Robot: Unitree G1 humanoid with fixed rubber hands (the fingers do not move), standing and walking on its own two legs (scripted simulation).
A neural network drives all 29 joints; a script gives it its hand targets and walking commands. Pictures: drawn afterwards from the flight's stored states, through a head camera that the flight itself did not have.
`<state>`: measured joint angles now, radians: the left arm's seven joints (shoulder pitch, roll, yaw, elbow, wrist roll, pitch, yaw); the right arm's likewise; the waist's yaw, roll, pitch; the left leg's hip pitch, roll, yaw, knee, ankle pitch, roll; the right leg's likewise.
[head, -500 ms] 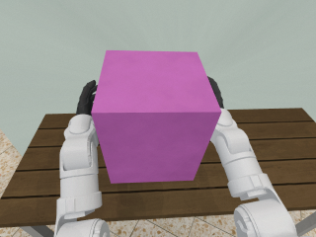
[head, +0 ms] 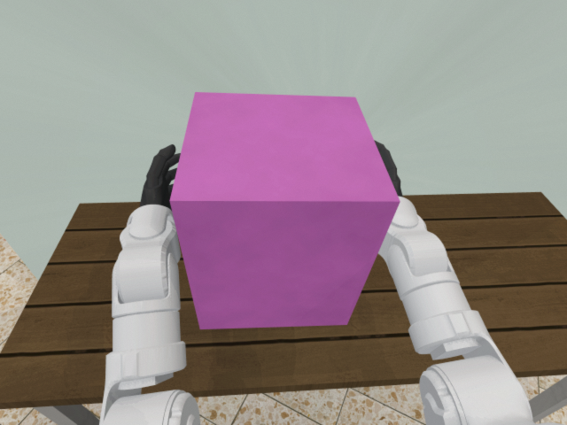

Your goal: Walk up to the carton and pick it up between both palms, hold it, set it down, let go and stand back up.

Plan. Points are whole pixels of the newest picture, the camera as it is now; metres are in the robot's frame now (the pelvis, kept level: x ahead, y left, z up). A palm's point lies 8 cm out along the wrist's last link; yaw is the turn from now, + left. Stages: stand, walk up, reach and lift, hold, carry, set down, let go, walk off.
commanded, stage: hold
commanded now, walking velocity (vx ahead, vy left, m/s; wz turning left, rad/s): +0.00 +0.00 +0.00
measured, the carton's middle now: (275, 215) +0.35 +0.00 +0.15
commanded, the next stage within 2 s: set down in 1.66 s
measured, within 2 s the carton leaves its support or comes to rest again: neither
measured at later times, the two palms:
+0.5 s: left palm (154, 208) +0.35 +0.16 +0.17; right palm (382, 198) +0.36 -0.14 +0.17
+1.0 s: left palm (159, 205) +0.35 +0.15 +0.18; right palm (386, 195) +0.36 -0.15 +0.17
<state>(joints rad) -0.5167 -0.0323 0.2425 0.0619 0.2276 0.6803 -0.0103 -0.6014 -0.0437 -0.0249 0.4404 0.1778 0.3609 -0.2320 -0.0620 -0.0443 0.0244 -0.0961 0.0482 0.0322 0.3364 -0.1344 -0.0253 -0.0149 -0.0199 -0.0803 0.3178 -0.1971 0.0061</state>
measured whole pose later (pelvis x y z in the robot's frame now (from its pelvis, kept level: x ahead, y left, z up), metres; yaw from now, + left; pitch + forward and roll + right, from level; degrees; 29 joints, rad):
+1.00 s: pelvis +0.00 +0.00 +0.00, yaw -1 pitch -6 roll +0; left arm -0.52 -0.03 0.24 0.06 0.23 0.67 -0.01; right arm -0.61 -0.05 -0.02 0.43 0.18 0.35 -0.23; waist -0.06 -0.04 0.02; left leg -0.10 0.05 0.04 0.34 -0.13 -0.02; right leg -0.03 -0.02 -0.07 0.32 -0.19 0.01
